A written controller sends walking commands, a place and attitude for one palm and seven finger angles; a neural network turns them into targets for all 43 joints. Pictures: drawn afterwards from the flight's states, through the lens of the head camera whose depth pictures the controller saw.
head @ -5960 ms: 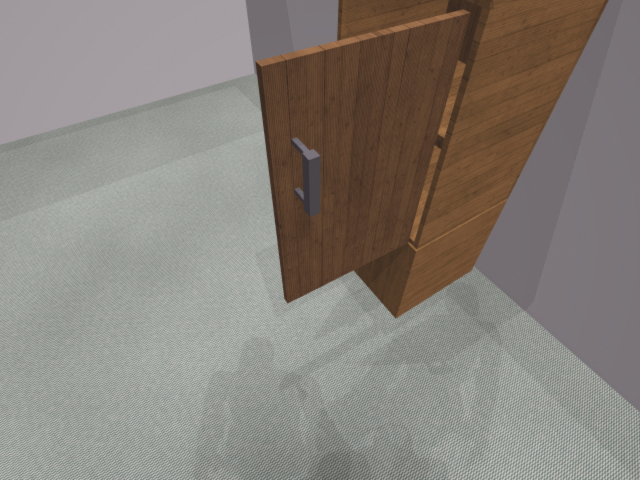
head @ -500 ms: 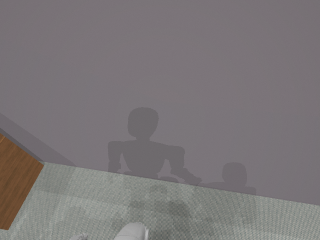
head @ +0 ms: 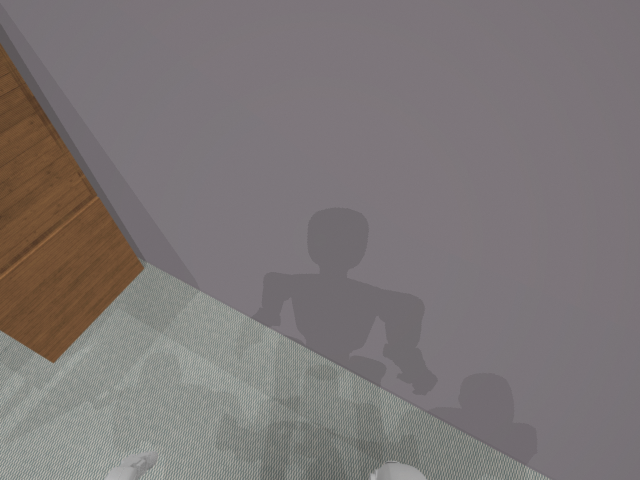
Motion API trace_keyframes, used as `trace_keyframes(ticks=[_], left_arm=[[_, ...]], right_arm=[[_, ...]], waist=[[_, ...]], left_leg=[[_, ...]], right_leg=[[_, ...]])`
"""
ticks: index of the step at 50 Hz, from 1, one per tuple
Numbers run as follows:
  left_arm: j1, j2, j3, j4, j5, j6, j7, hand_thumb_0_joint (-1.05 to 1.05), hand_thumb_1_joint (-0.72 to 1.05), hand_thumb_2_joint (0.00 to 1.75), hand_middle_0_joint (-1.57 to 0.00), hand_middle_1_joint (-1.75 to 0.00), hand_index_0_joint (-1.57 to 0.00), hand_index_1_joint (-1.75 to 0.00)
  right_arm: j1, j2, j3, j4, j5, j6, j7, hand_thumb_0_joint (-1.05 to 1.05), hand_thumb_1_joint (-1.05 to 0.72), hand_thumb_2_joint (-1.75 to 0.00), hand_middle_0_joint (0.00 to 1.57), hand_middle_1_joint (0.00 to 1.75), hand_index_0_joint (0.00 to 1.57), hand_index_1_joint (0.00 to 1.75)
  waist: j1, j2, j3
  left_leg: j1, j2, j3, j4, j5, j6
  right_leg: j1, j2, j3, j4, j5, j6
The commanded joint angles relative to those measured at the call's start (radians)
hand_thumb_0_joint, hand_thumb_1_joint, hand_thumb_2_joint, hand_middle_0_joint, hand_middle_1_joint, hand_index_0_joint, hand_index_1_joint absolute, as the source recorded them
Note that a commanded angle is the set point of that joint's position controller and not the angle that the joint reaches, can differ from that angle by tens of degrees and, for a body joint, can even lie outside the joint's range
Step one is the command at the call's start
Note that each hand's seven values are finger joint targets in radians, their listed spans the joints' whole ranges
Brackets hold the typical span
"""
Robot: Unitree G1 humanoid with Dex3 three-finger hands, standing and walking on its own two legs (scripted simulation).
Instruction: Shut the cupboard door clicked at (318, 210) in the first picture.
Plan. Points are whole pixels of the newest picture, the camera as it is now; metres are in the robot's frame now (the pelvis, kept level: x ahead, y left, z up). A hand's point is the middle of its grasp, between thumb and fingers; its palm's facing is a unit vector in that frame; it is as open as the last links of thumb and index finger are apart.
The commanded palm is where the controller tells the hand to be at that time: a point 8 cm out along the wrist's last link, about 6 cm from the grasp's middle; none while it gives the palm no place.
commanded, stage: turn to face it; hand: left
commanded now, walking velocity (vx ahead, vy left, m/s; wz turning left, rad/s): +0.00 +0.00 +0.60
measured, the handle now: out of the picture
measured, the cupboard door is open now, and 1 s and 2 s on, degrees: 88 88 88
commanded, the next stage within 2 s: take the last steps up to it in 1.66 s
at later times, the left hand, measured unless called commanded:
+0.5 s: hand out of the picture -0.02 +0.17 -0.18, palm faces +0.37 -0.90 -0.21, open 7.3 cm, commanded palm none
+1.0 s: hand out of the picture -0.01 +0.16 -0.15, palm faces +0.58 -0.76 -0.29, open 7.4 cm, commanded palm none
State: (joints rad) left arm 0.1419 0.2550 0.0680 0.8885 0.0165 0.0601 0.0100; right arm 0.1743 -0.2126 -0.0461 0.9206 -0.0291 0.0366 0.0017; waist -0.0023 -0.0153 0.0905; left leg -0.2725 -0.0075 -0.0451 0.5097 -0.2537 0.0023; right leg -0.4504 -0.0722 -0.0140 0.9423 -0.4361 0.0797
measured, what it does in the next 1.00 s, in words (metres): steps on the spot, turning left: right foot, then left foot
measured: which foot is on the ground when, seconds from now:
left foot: down 0.00-0.10, up 0.12-0.48, down 0.50-0.88, up 0.90-1.00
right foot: up 0.00-0.08, down 0.10-0.50, up 0.52-0.88, down 0.90-1.00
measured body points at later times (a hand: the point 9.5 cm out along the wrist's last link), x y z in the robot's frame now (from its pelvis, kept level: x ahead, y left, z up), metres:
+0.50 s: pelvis +0.00 -0.03 -0.01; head +0.05 +0.01 +0.43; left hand -0.04 +0.22 -0.17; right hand +0.20 -0.24 -0.14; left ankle -0.04 +0.08 -0.74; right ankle +0.02 -0.15 -0.74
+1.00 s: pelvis +0.03 -0.06 +0.00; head +0.08 -0.06 +0.44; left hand -0.04 +0.20 -0.13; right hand +0.24 -0.24 -0.16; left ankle -0.07 +0.04 -0.66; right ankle +0.09 -0.16 -0.74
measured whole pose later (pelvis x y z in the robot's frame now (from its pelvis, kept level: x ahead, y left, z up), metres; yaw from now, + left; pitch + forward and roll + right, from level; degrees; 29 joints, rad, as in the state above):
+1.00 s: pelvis +0.03 -0.06 +0.00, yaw +38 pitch +0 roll +1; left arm 0.16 0.19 0.04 0.87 0.02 0.01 0.02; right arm 0.17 -0.26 -0.09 0.95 -0.02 0.08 0.02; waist -0.02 0.04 0.10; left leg -0.48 -0.03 -0.05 1.10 -0.47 -0.04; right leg -0.25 -0.07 -0.10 0.57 -0.32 0.00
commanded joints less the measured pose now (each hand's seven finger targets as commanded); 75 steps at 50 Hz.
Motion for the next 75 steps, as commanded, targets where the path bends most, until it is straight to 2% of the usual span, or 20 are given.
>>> trace_keyframes(ticks=[1,4,5,6,11,19,22,23,25,27,31,42,45,50,57,61,63,64,69,75], left_arm=[[0.026,0.054,0.013,-0.080,-0.005,-0.037,0.003,0.00,0.90,0.90,-0.20,-0.30,-0.20,-0.30],[0.152,0.123,0.033,-0.054,0.002,-0.061,0.013,0.00,0.90,0.90,-0.20,-0.30,-0.20,-0.30],[0.168,0.230,0.053,-0.055,0.018,-0.070,0.023,0.00,0.90,0.90,-0.20,-0.30,-0.20,-0.30],[0.160,0.240,0.044,-0.063,0.010,-0.067,0.026,0.00,0.90,0.90,-0.20,-0.30,-0.20,-0.30],[0.010,0.102,0.010,-0.101,0.003,-0.069,0.024,0.00,0.90,0.90,-0.20,-0.30,-0.20,-0.30],[0.156,0.166,0.040,-0.042,0.015,-0.071,0.024,0.00,0.90,0.90,-0.20,-0.30,-0.20,-0.30],[0.131,0.170,0.044,-0.032,0.010,-0.066,0.015,0.00,0.90,0.90,-0.20,-0.30,-0.20,-0.30],[0.108,0.164,0.045,-0.041,0.001,-0.062,0.013,0.00,0.90,0.90,-0.20,-0.30,-0.20,-0.30],[0.045,0.052,0.013,-0.110,-0.009,-0.046,0.005,0.00,0.90,0.90,-0.20,-0.30,-0.20,-0.30],[-0.037,0.079,0.014,-0.124,0.003,-0.034,0.008,0.00,0.90,0.90,-0.20,-0.30,-0.20,-0.30],[0.037,0.077,0.024,-0.053,0.003,-0.026,-0.001,0.00,0.90,0.90,-0.20,-0.30,-0.20,-0.30],[0.104,0.078,0.021,-0.056,-0.007,-0.049,0.007,0.00,0.90,0.90,-0.20,-0.30,-0.20,-0.30],[0.168,0.241,0.047,-0.052,0.011,-0.071,0.026,0.00,0.90,0.90,-0.20,-0.30,-0.20,-0.30],[0.021,0.105,0.013,-0.089,0.005,-0.071,0.025,0.00,0.90,0.90,-0.20,-0.30,-0.20,-0.30],[0.151,0.165,0.038,-0.040,0.016,-0.069,0.022,0.00,0.90,0.90,-0.20,-0.30,-0.20,-0.30],[0.118,0.173,0.045,-0.038,0.000,-0.065,0.013,0.00,0.90,0.90,-0.20,-0.30,-0.20,-0.30],[0.067,0.053,0.013,-0.097,-0.012,-0.053,0.003,0.00,0.90,0.90,-0.20,-0.30,-0.20,-0.30],[0.012,0.072,0.011,-0.109,-0.003,-0.037,0.012,0.00,0.90,0.90,-0.20,-0.30,-0.20,-0.30],[0.043,0.062,0.017,-0.036,0.004,-0.023,0.000,0.00,0.90,0.90,-0.20,-0.30,-0.20,-0.30],[0.034,0.038,0.002,-0.033,-0.002,-0.028,0.001,0.00,0.90,0.90,-0.20,-0.30,-0.20,-0.30]], right_arm=[[-0.009,-0.225,-0.070,-0.069,0.000,-0.011,-0.013,0.00,-0.90,-0.90,0.20,0.30,0.20,0.30],[-0.055,-0.173,-0.069,-0.094,0.018,-0.008,-0.006,0.00,-0.90,-0.90,0.20,0.30,0.20,0.30],[-0.033,-0.098,-0.058,-0.113,0.025,-0.008,0.000,0.00,-0.90,-0.90,0.20,0.30,0.20,0.30],[-0.061,-0.141,-0.064,-0.118,0.017,-0.002,0.004,0.00,-0.90,-0.90,0.20,0.30,0.20,0.30],[-0.009,-0.104,-0.059,-0.059,0.012,0.027,0.027,0.00,-0.90,-0.90,0.20,0.30,0.20,0.30],[-0.112,-0.062,-0.029,-0.085,0.022,0.006,0.030,0.00,-0.90,-0.90,0.20,0.30,0.20,0.30],[-0.047,-0.081,-0.033,-0.072,0.020,0.000,0.027,0.00,-0.90,-0.90,0.20,0.30,0.20,0.30],[0.015,-0.112,-0.041,-0.057,0.018,-0.006,0.026,0.00,-0.90,-0.90,0.20,0.30,0.20,0.30],[0.134,-0.303,-0.089,-0.041,0.005,-0.011,0.008,0.00,-0.90,-0.90,0.20,0.30,0.20,0.30],[0.133,-0.274,-0.077,-0.032,0.003,-0.013,-0.010,0.00,-0.90,-0.90,0.20,0.30,0.20,0.30],[0.001,-0.204,-0.053,-0.061,0.007,-0.025,-0.023,0.00,-0.90,-0.90,0.20,0.30,0.20,0.30],[-0.055,-0.213,-0.070,-0.081,0.009,-0.007,-0.010,0.00,-0.90,-0.90,0.20,0.30,0.20,0.30],[-0.058,-0.131,-0.063,-0.115,0.019,-0.007,0.002,0.00,-0.90,-0.90,0.20,0.30,0.20,0.30],[-0.034,-0.102,-0.056,-0.062,0.011,0.024,0.026,0.00,-0.90,-0.90,0.20,0.30,0.20,0.30],[-0.128,-0.058,-0.032,-0.084,0.021,0.008,0.033,0.00,-0.90,-0.90,0.20,0.30,0.20,0.30],[-0.002,-0.102,-0.037,-0.053,0.016,-0.011,0.025,0.00,-0.90,-0.90,0.20,0.30,0.20,0.30],[0.127,-0.289,-0.085,-0.037,0.005,-0.021,0.008,0.00,-0.90,-0.90,0.20,0.30,0.20,0.30],[0.162,-0.299,-0.081,-0.013,0.007,-0.011,-0.001,0.00,-0.90,-0.90,0.20,0.30,0.20,0.30],[-0.002,-0.183,-0.042,-0.054,0.002,-0.027,-0.025,0.00,-0.90,-0.90,0.20,0.30,0.20,0.30],[0.027,-0.188,-0.042,-0.034,0.000,-0.025,-0.024,0.00,-0.90,-0.90,0.20,0.30,0.20,0.30]], waist=[[-0.008,0.201,-0.124],[0.063,0.043,-0.151],[0.068,-0.285,-0.157],[0.074,-0.298,-0.128],[-0.023,-0.206,-0.085],[0.055,-0.195,-0.133],[0.012,-0.173,-0.141],[-0.031,-0.106,-0.166],[-0.106,0.362,-0.201],[-0.091,0.163,-0.165],[-0.015,0.197,-0.139],[0.035,0.177,-0.136],[0.067,-0.288,-0.155],[-0.017,-0.212,-0.066],[0.054,-0.204,-0.106],[-0.021,-0.131,-0.175],[-0.099,0.351,-0.235],[-0.103,0.249,-0.242],[-0.013,0.188,-0.106],[-0.020,0.155,-0.142]], left_leg=[[0.033,0.199,-0.248,-0.111,0.347,0.144],[-0.181,0.084,-0.188,0.059,0.110,0.047],[-0.343,-0.074,0.002,0.327,-0.262,-0.040],[-0.325,-0.036,-0.018,0.581,-0.390,-0.035],[-0.292,0.032,0.029,0.726,-0.143,-0.067],[-0.179,0.026,0.145,0.252,-0.225,-0.062],[-0.007,0.009,0.162,0.060,-0.079,-0.043],[0.120,0.022,0.141,-0.060,0.050,-0.030],[0.319,0.421,-0.397,-0.161,0.595,0.197],[0.236,0.401,-0.326,-0.153,0.505,0.244],[0.156,0.236,-0.169,-0.150,0.456,0.149],[-0.060,0.157,-0.260,-0.050,0.294,0.110],[-0.326,-0.053,-0.017,0.545,-0.391,-0.038],[-0.296,0.030,0.024,0.707,-0.174,-0.066],[-0.177,0.014,0.145,0.291,-0.220,-0.063],[0.095,-0.003,0.160,-0.047,0.041,-0.030],[0.355,0.401,-0.366,-0.137,0.661,0.176],[0.317,0.438,-0.338,-0.113,0.722,0.246],[0.127,0.252,-0.155,-0.161,0.467,0.161],[0.152,0.237,-0.149,-0.135,0.489,0.170]], right_leg=[[0.120,0.054,-0.031,-0.224,0.022,-0.005],[0.427,-0.041,0.050,-0.582,0.215,-0.031],[0.494,-0.338,0.361,-0.679,0.265,-0.134],[0.340,-0.446,0.412,-0.692,0.319,-0.224],[0.270,-0.238,0.030,-0.633,0.424,-0.169],[0.446,-0.312,-0.049,-0.505,0.752,-0.198],[0.344,-0.300,-0.100,-0.424,0.649,-0.142],[0.264,-0.283,-0.143,-0.332,0.567,-0.103],[-0.149,-0.056,-0.161,0.077,-0.259,0.023],[-0.174,-0.073,-0.016,0.206,-0.156,-0.006],[-0.116,-0.037,0.013,0.207,0.026,0.007],[0.286,0.058,-0.034,-0.414,0.156,-0.008],[0.402,-0.445,0.404,-0.670,0.424,-0.219],[0.280,-0.247,0.037,-0.615,0.507,-0.177],[0.414,-0.292,-0.050,-0.516,0.716,-0.182],[0.315,-0.267,-0.131,-0.321,0.672,-0.101],[-0.111,-0.059,-0.159,0.077,-0.216,0.021],[-0.116,-0.063,-0.030,0.166,-0.248,-0.005],[-0.089,-0.041,0.006,0.190,0.004,-0.004],[0.022,0.007,-0.029,-0.068,-0.013,-0.005]])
